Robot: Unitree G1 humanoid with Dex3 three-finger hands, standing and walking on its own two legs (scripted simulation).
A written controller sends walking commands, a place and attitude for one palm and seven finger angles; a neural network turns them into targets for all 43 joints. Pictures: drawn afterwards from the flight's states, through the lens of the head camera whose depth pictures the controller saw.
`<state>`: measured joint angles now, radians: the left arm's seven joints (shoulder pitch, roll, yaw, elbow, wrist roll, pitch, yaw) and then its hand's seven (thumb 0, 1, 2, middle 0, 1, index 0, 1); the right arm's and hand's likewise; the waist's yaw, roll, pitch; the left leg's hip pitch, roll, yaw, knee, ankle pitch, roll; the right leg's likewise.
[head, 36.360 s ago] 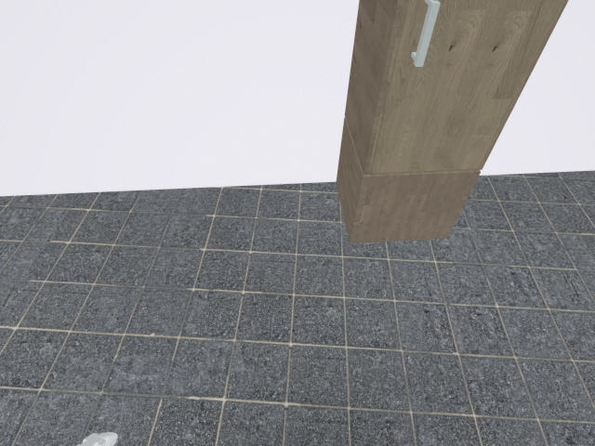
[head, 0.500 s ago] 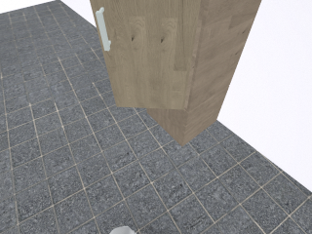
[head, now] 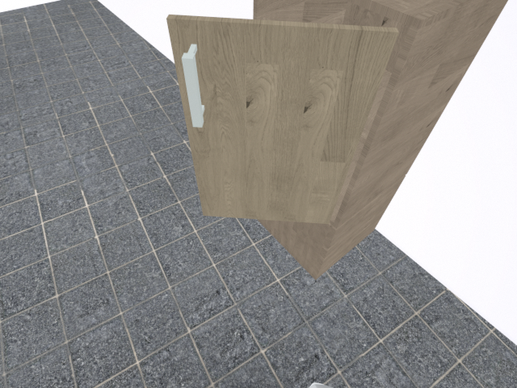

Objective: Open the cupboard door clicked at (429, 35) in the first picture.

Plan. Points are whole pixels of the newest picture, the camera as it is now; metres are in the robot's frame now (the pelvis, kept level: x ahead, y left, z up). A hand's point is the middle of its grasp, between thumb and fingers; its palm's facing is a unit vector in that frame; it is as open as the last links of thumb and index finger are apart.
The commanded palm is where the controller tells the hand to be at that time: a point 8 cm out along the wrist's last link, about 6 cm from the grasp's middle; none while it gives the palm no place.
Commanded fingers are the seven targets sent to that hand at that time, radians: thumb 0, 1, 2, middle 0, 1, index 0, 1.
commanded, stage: come to a stop and stand still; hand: left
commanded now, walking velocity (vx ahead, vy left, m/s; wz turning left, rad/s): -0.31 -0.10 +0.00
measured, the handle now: (195, 87) +0.61 +0.17 +0.13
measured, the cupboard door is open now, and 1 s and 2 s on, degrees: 47 47 47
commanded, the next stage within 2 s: look again from close up in 1.64 s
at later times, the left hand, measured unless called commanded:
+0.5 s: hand out of the picture +0.10 +0.21 -0.19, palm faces +0.06 -0.98 -0.17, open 7.4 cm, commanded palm none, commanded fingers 0.00 0.90 0.90 -0.20 -0.30 -0.20 -0.30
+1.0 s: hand out of the picture +0.03 +0.15 -0.18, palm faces +0.02 -0.98 -0.20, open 7.4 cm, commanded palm none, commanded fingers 0.00 0.90 0.90 -0.20 -0.30 -0.20 -0.30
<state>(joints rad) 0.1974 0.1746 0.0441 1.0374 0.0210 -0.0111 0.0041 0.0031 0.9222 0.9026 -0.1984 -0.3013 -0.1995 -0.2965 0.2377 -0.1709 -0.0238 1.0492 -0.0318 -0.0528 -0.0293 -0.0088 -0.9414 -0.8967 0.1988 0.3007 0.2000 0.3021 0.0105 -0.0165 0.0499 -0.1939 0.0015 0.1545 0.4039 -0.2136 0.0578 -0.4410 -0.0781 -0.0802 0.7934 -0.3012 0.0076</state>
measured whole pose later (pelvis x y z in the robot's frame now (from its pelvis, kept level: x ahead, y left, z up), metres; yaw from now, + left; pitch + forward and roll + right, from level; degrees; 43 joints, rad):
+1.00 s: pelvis +0.02 -0.02 +0.00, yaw +1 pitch -1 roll +0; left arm 0.26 0.16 0.00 1.11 0.01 0.00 0.03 0.00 0.91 0.90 -0.20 -0.30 -0.20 -0.30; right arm 0.27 -0.16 -0.02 1.14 -0.01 0.01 -0.02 0.01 -0.91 -0.90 0.20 0.30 0.20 0.30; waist -0.02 0.00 0.02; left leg -0.22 0.04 0.09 0.43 -0.20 -0.01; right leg -0.09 -0.02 -0.02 0.42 -0.32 0.01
